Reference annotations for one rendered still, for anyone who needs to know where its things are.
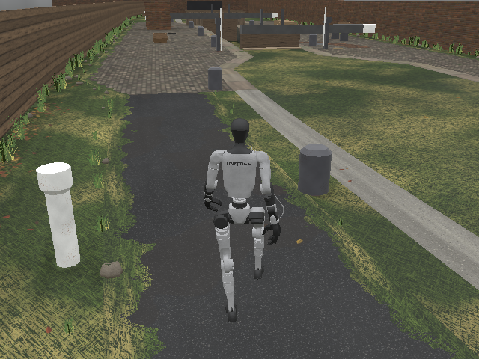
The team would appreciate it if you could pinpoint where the robot left foot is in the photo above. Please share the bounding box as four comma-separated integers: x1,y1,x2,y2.
225,302,237,322

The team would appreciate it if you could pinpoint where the robot right forearm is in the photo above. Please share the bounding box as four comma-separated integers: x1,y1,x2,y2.
264,183,279,224

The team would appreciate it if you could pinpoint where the left robot hand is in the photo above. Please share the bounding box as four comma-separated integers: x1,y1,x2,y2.
204,198,222,212

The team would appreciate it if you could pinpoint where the right robot hand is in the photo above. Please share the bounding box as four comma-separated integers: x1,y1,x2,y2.
262,223,281,245

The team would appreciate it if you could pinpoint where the right robot upper arm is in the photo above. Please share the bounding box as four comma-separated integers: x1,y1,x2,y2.
255,150,271,194

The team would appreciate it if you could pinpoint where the left robot upper arm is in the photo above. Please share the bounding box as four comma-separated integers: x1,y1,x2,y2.
206,150,224,190

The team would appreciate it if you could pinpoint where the left robot shin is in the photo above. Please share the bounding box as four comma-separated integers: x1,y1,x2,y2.
221,260,234,312

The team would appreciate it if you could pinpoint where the robot left forearm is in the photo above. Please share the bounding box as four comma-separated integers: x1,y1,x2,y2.
204,179,215,202

